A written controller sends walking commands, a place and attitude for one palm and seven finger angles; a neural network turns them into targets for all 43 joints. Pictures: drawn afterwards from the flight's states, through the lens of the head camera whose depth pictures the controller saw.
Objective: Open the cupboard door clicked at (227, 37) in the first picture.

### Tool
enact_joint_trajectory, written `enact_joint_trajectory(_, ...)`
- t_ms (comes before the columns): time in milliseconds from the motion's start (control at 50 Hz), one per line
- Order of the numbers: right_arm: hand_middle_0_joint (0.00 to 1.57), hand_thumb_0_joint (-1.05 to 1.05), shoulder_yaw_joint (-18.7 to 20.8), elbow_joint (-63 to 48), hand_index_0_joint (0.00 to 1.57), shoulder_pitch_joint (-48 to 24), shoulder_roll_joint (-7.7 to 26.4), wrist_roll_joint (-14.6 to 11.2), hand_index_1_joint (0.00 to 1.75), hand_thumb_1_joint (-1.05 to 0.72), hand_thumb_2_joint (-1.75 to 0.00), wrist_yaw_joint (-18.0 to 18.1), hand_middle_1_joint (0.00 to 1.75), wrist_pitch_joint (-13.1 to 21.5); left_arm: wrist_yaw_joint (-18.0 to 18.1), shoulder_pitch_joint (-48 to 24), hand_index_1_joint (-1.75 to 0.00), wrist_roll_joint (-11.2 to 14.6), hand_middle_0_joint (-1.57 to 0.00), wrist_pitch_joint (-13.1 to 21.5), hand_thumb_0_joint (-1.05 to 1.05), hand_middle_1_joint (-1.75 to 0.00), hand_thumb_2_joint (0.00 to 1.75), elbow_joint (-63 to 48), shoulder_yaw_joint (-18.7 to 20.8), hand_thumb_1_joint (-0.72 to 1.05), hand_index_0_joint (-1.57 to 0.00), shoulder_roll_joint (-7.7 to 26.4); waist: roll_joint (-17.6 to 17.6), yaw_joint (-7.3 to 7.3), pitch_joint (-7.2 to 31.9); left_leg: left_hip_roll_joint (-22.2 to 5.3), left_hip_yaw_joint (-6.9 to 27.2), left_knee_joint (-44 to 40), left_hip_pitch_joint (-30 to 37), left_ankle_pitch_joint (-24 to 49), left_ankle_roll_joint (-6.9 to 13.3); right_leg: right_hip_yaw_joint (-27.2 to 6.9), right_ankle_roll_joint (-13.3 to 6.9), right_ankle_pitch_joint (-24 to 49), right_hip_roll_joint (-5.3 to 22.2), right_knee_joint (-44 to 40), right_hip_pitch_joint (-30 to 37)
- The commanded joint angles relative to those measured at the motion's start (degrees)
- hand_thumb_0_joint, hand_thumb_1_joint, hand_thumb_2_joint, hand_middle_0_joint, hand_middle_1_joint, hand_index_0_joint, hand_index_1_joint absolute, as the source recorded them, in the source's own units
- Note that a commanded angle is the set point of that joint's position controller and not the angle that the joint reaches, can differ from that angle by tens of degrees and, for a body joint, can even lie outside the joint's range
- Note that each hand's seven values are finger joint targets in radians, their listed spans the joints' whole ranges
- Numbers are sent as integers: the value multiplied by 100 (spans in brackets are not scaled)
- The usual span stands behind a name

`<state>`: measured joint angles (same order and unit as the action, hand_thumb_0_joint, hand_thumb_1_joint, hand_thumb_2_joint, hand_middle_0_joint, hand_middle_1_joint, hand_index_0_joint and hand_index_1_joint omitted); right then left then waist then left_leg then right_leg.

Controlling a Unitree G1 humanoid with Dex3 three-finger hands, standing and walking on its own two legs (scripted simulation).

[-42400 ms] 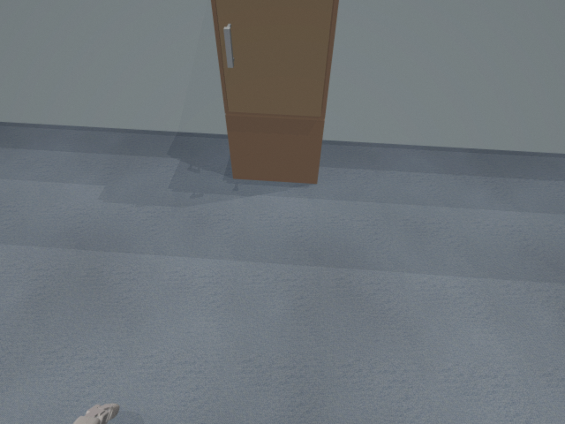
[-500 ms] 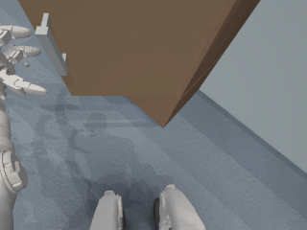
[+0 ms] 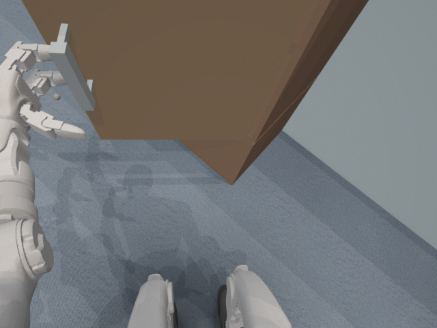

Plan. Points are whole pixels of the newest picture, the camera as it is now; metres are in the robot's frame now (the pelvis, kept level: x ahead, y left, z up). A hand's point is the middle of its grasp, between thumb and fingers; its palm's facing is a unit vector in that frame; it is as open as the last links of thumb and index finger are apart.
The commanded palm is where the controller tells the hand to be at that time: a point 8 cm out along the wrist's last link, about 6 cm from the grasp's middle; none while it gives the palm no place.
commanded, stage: slide the fingers in behind the handle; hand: left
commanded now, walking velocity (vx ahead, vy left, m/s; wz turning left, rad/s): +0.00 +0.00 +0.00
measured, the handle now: (77, 71) +0.55 +0.22 +0.05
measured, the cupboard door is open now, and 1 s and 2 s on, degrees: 45 45 45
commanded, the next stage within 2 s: close the thumb around the handle in 1.04 s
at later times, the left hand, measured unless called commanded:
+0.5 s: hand (83, 98) +0.49 +0.20 +0.05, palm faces -0.01 -1.00 -0.02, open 14.0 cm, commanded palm +0.47 +0.24 +0.05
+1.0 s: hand (89, 98) +0.49 +0.19 +0.05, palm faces +0.01 -1.00 -0.03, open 14.1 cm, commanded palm +0.47 +0.23 +0.05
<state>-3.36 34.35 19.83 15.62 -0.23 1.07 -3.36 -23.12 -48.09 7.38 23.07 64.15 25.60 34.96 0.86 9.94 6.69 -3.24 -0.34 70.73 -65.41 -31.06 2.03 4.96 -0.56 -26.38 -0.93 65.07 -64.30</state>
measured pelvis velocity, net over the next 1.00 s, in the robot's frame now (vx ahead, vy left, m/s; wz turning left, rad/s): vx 0.00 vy -0.01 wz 0.02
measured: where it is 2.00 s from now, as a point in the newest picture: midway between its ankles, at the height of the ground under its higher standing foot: outside the picture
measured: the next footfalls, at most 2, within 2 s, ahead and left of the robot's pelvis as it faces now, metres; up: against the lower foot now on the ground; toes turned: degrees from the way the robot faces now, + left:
none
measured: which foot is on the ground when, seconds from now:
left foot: down 0.00-1.00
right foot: down 0.00-1.00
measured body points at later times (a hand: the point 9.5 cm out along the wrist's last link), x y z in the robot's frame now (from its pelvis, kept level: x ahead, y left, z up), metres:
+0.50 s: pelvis +0.00 +0.00 +0.00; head +0.14 +0.03 +0.43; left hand +0.49 +0.25 +0.06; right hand +0.03 -0.26 -0.11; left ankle +0.01 +0.09 -0.63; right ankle +0.04 -0.12 -0.63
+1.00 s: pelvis +0.00 -0.01 +0.00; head +0.14 +0.02 +0.43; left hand +0.49 +0.24 +0.06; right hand +0.03 -0.27 -0.11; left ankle +0.01 +0.09 -0.63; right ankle +0.04 -0.12 -0.63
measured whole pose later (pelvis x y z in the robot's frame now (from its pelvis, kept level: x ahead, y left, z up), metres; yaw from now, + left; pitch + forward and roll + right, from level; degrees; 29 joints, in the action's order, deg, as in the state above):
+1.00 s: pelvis +0.00 -0.01 +0.00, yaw +1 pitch +25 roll -3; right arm -2.2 35.3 20.1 15.1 0.3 0.1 -3.6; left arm -15.0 -47.8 6.6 26.1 64.5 20.8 27.7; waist 1.2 9.4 7.2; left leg -2.7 -0.5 69.6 -63.5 -30.7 1.4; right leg 4.7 -1.1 -26.9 -0.5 65.4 -63.0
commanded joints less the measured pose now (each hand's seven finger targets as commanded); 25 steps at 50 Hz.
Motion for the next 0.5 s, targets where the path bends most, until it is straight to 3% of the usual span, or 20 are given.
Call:
enact_joint_trajectory(0,20,0,443,-217,20,983,1112,16,30,-90,-90,62,30,93,34,-2221,-120,151,-30,411,0,-120,30,-1196,171,-50,-30,1381,946,-11,2973,114,462,-817,2407,2485,-58,-250,-74,1545,-159,-633,1257)
enact_joint_trajectory(20,20,0,449,-240,20,975,1111,12,30,-90,-90,56,30,86,48,-2102,-120,131,-30,390,0,-120,30,-1168,141,-50,-30,1325,1000,-44,2986,120,467,-830,2433,2529,-71,-243,-78,1540,-151,-627,1229)
enact_joint_trajectory(80,20,0,453,-205,20,988,1073,19,30,-90,-90,50,30,98,133,-2348,-120,117,-30,372,0,-120,30,-1205,-94,-50,-30,1020,983,80,2796,117,479,-808,2456,2454,-47,-221,-79,1451,-161,-632,1021)
enact_joint_trajectory(120,20,0,467,-202,20,1000,1099,31,30,-90,-90,41,30,83,219,-2297,-120,80,-30,414,0,-120,30,-1335,109,-50,-30,1271,1042,-41,3053,109,511,-849,2589,2579,-94,-219,-86,1499,-151,-618,1155)
enact_joint_trajectory(200,20,0,481,-224,20,994,1049,51,30,-90,-90,10,30,90,369,-2220,-120,93,-30,520,0,-120,30,-1590,120,-50,-30,1157,1078,-88,3286,111,493,-833,2751,2890,-107,-223,-77,1742,-149,-586,1295)
enact_joint_trajectory(220,20,0,482,-231,20,967,1028,45,30,-90,-90,-7,30,86,391,-2121,-120,69,-30,523,0,-120,30,-1572,5,-50,-30,1014,1189,-105,3225,109,493,-854,2821,2949,-134,-210,-86,1718,-145,-597,1231)
enact_joint_trajectory(360,20,0,486,-239,20,946,1016,33,30,-90,-90,-36,30,52,584,-2084,-120,9,-30,440,0,-120,30,-1192,-239,-50,-30,633,718,26,2593,145,429,-980,2298,2225,-82,-219,-64,1401,-148,-722,1273)
enact_joint_trajectory(400,20,0,489,-237,20,949,1031,42,30,-90,-90,-20,30,61,630,-2194,-120,-6,-30,523,0,-120,30,-1268,-135,-50,-30,765,817,-23,2712,142,461,-977,2405,2301,-100,-217,-88,1403,-139,-672,1226)
enact_joint_trajectory(440,20,0,495,-245,20,943,1010,54,30,-90,-90,-26,30,70,683,-2184,-120,-7,-30,590,0,-120,30,-1279,-172,-50,-30,667,689,-5,2791,152,452,-952,2394,2312,-91,-235,-76,1442,-137,-673,1288)
enact_joint_trajectory(480,20,0,499,-246,20,939,962,79,30,-90,-90,-46,30,102,714,-2369,-120,20,-30,720,0,-120,30,-1496,-366,-50,-30,408,943,18,2876,160,454,-926,2632,2505,-104,-216,-98,1514,-144,-636,1190)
